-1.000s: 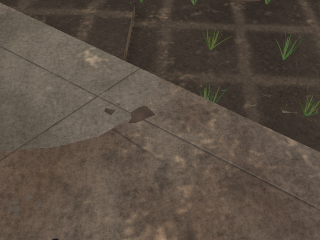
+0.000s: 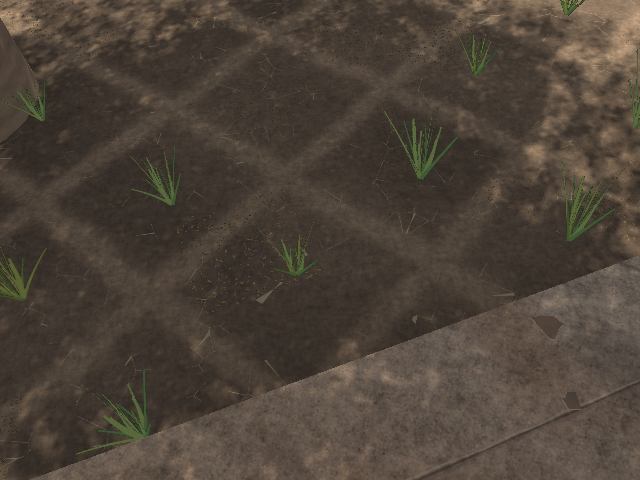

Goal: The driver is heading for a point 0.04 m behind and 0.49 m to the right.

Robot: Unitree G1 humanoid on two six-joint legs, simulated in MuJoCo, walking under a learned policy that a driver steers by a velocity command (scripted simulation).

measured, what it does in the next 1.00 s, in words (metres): steps to the right, turning right: left foot, then right foot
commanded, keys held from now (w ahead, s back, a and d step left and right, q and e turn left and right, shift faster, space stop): e+shift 0.40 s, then w+e+shift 0.22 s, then w+shift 0.38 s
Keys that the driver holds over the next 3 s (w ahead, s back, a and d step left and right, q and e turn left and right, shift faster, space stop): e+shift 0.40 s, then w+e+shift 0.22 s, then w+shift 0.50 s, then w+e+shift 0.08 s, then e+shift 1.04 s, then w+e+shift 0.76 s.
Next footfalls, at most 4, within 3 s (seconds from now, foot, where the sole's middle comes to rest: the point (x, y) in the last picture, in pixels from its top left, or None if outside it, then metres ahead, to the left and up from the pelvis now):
0.20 left None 0.09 0.12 -0.77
0.72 right None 0.00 -0.14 -0.77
1.16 left None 0.43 -0.39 -0.77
1.58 right None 0.48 -0.75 -0.77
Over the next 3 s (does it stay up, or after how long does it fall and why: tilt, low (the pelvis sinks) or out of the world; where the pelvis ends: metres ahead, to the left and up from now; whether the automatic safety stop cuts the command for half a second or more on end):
stays up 0.27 -0.93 -0.03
